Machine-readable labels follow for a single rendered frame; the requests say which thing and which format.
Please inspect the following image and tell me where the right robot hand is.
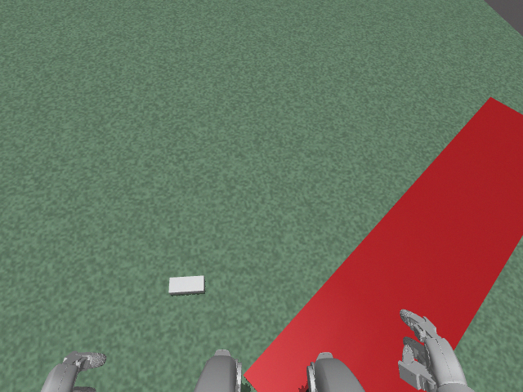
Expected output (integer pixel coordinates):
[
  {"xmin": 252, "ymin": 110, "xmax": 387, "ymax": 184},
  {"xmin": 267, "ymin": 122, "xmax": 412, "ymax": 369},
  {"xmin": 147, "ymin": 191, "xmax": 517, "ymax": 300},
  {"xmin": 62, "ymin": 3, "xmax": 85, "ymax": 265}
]
[{"xmin": 398, "ymin": 310, "xmax": 467, "ymax": 392}]

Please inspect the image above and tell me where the small box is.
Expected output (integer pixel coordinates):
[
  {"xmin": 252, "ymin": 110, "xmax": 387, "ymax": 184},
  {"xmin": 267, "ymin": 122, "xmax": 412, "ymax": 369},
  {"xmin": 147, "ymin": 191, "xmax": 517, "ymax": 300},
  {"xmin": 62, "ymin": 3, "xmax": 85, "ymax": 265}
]
[{"xmin": 168, "ymin": 275, "xmax": 205, "ymax": 295}]

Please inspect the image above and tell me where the left robot hand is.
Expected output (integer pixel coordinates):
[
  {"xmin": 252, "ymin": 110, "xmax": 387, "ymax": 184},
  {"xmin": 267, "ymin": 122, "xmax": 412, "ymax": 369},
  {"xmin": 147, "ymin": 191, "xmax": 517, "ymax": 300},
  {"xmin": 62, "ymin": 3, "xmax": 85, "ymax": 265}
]
[{"xmin": 41, "ymin": 351, "xmax": 106, "ymax": 392}]

